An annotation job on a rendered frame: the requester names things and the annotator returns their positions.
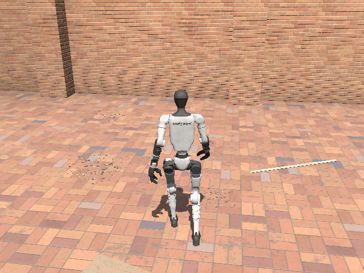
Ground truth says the left robot hand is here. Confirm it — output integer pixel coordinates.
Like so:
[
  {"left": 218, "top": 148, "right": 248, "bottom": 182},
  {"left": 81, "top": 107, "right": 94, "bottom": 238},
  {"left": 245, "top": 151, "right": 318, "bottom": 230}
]
[{"left": 148, "top": 167, "right": 162, "bottom": 184}]

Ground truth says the right robot hand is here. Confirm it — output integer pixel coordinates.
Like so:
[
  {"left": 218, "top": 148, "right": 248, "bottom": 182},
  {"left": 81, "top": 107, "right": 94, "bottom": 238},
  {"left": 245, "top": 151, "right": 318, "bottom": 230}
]
[{"left": 197, "top": 150, "right": 210, "bottom": 160}]

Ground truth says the right robot foot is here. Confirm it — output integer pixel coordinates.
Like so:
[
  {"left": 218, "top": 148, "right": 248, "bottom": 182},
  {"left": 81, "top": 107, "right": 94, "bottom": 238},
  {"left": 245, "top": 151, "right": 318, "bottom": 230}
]
[{"left": 192, "top": 231, "right": 201, "bottom": 244}]

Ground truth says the robot foot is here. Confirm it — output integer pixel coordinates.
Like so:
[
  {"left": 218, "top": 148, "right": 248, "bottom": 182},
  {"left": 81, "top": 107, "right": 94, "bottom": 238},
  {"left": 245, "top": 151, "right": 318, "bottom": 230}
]
[
  {"left": 192, "top": 231, "right": 201, "bottom": 244},
  {"left": 170, "top": 214, "right": 178, "bottom": 228}
]

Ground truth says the left robot foot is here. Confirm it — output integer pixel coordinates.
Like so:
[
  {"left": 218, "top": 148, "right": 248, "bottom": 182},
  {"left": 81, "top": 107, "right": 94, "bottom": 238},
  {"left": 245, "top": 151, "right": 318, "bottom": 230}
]
[{"left": 170, "top": 214, "right": 178, "bottom": 228}]

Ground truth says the left robot forearm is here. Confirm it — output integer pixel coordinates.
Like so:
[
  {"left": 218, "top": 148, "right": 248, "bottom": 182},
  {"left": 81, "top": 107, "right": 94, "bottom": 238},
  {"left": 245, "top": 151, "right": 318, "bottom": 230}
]
[{"left": 150, "top": 139, "right": 162, "bottom": 168}]

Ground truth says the left robot upper arm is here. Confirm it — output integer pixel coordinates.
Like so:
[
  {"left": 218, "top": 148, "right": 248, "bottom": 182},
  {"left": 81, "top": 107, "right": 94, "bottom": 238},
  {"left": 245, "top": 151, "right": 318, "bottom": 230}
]
[{"left": 156, "top": 114, "right": 170, "bottom": 147}]

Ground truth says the right robot upper arm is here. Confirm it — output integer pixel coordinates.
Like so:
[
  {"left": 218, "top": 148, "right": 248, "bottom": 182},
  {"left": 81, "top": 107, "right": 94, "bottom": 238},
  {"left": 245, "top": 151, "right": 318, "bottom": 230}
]
[{"left": 193, "top": 114, "right": 208, "bottom": 144}]

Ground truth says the right robot forearm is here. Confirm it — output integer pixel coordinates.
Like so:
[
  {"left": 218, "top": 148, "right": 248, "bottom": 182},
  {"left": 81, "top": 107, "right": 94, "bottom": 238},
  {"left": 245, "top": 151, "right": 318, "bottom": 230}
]
[{"left": 202, "top": 136, "right": 210, "bottom": 153}]

